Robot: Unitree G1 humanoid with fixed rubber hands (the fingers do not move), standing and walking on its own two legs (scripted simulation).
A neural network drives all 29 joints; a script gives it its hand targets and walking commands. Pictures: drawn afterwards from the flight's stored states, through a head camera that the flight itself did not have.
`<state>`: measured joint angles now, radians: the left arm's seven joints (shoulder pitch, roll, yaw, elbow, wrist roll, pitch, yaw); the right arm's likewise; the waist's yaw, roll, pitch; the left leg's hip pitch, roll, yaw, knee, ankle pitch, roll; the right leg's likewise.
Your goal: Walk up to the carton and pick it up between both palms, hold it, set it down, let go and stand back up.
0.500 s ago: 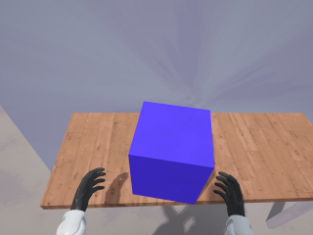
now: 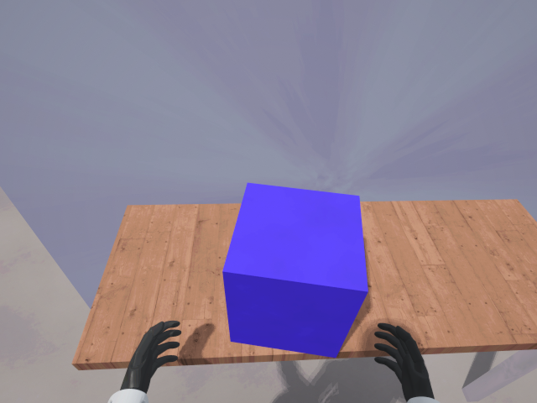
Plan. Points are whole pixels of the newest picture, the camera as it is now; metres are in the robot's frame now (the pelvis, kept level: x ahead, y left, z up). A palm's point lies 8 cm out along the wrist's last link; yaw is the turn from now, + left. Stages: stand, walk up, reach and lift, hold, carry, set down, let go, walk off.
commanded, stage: set down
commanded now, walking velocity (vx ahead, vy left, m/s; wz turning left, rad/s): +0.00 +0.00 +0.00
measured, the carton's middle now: (292, 271) +0.38 -0.03 -0.06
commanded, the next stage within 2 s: let go in 1.40 s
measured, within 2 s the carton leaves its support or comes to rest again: neither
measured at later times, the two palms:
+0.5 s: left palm (137, 396) +0.17 +0.21 -0.07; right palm (427, 402) +0.17 -0.22 -0.07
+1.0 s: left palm (140, 402) +0.16 +0.21 -0.07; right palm out of the picture +0.16 -0.24 -0.08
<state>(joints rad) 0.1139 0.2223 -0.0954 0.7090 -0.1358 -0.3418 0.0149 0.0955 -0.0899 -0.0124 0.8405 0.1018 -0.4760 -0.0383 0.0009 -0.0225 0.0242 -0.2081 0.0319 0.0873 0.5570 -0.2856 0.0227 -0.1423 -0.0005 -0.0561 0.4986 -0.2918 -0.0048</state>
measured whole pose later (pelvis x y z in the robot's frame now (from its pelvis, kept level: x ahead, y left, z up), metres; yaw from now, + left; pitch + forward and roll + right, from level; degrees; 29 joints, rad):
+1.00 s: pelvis +0.01 -0.02 +0.01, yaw -1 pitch -4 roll +0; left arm 0.20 0.21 0.00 0.55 0.00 0.12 0.00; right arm 0.18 -0.16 -0.02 0.76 -0.03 -0.21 0.01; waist 0.01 -0.02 0.06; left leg -0.11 0.04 0.09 0.40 -0.23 -0.01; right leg -0.07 0.02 -0.05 0.39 -0.26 -0.03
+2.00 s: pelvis +0.01 -0.01 +0.00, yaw -1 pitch -3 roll +0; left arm 0.23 0.20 -0.01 0.61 0.01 0.03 0.02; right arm 0.21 -0.20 -0.02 0.75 -0.01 -0.11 0.01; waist 0.01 -0.01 0.01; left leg -0.18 0.04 0.09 0.49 -0.26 0.01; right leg -0.13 0.01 -0.05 0.45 -0.27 -0.01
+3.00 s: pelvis -0.04 +0.02 +0.00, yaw +1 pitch -3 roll +0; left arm 0.46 0.17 -0.01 1.02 0.02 -0.01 0.03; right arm 0.38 -0.20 0.00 1.00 0.00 0.00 -0.03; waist 0.01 0.01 -0.01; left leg -0.26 -0.02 0.10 0.47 -0.18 0.05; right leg -0.23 -0.05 -0.05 0.50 -0.22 0.03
